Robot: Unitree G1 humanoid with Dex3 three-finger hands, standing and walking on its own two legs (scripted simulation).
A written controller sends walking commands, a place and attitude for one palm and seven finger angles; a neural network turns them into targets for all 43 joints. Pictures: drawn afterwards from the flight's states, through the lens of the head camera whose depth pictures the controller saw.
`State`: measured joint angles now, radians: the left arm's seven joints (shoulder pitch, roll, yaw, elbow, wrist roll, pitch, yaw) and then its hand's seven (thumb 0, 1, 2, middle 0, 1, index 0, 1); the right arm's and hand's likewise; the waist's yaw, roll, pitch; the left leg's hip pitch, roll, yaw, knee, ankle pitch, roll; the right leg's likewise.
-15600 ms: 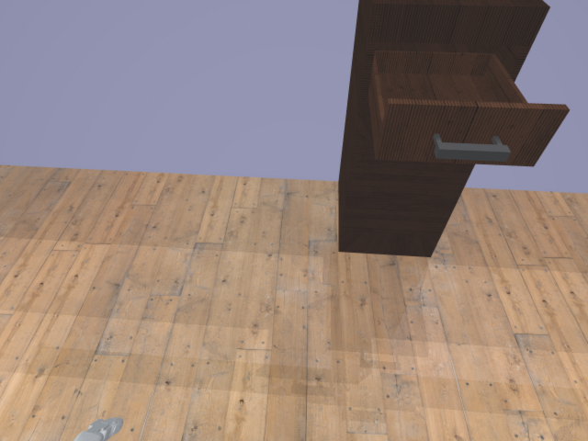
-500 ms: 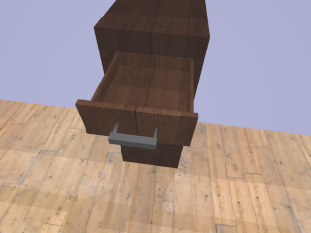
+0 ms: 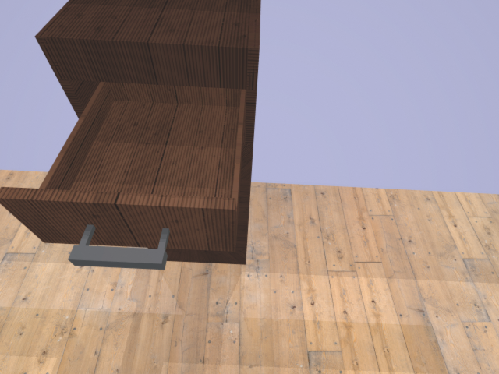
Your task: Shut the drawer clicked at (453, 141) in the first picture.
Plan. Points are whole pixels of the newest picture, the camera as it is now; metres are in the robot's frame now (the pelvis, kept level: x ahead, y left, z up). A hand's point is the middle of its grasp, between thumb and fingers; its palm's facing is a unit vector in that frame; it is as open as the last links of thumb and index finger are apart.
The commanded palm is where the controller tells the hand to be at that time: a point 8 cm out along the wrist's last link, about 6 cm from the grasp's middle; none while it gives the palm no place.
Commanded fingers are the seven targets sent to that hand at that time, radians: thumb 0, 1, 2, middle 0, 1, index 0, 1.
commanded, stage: come to a stop and stand still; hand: left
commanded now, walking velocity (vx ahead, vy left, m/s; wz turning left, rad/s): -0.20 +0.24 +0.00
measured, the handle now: (123, 244) +0.29 +0.22 +0.04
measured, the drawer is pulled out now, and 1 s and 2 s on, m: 0.28 0.28 0.28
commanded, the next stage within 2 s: look again from close up in 0.72 s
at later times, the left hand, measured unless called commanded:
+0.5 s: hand out of the picture +0.05 +0.21 -0.17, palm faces -0.02 -0.97 -0.26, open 7.3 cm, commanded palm none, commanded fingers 0.00 0.90 0.90 -0.20 -0.30 -0.20 -0.30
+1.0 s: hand out of the picture +0.01 +0.19 -0.16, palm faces -0.03 -0.98 -0.20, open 7.3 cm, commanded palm none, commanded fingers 0.00 0.90 0.90 -0.20 -0.30 -0.20 -0.30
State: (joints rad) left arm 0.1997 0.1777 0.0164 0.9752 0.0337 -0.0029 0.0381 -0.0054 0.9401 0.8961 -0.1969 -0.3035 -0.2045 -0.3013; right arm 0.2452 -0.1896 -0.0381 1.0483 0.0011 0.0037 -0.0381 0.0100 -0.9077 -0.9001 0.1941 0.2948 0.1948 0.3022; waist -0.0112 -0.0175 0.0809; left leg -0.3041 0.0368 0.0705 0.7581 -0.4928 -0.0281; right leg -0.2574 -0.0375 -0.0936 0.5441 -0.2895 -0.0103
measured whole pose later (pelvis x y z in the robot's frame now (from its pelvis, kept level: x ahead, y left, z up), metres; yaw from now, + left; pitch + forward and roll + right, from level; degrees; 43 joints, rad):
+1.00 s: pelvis +0.00 +0.01 +0.01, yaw -1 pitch -1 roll +1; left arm 0.30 0.16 -0.03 1.04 0.02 0.00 0.03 0.00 0.91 0.90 -0.20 -0.30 -0.20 -0.30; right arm 0.28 -0.18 0.01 1.06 -0.01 -0.01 -0.01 0.01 -0.91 -0.90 0.20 0.30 0.20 0.30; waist 0.00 0.01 0.04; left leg -0.21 -0.02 0.12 0.44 -0.23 0.05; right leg -0.22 -0.06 -0.06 0.48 -0.25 0.02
